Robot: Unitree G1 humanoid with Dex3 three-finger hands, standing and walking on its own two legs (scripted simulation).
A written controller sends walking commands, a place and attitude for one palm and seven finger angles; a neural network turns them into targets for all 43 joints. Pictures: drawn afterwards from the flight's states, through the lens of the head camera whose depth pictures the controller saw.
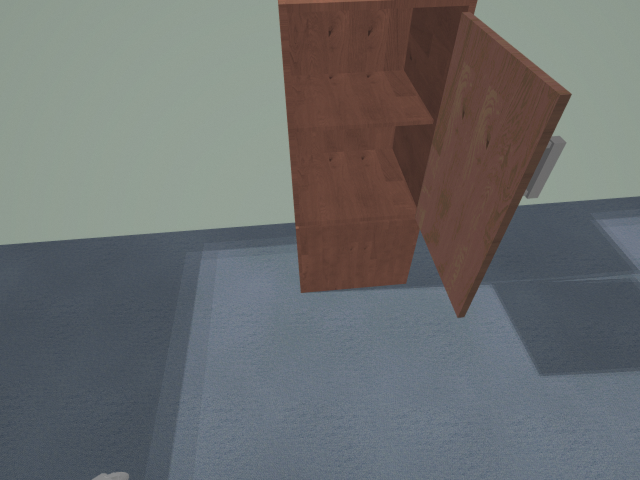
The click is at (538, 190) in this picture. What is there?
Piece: cupboard door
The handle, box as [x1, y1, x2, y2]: [523, 136, 566, 198]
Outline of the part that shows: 559,136 551,137 523,195 527,198 538,196 566,142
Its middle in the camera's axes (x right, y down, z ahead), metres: +0.39 -0.13 +0.71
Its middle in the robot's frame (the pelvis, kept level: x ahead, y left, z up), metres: +0.64 -0.35 +0.05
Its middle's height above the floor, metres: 0.82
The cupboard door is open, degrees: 91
